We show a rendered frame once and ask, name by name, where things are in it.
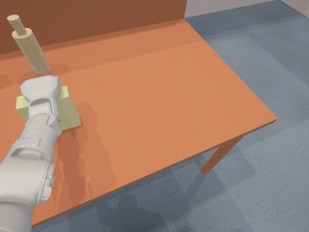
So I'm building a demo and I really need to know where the table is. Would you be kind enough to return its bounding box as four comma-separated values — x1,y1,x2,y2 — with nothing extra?
0,0,278,228

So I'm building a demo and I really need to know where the robot left forearm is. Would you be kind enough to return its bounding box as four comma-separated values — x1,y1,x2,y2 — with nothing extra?
0,96,62,172

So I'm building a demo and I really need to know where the left robot hand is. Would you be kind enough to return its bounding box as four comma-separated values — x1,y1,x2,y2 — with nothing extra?
20,75,63,122

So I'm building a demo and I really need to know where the robot left upper arm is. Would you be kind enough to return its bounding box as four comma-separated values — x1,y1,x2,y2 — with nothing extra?
0,156,55,232

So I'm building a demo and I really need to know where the sponge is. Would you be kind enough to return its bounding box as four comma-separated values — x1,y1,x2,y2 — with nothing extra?
15,86,81,131

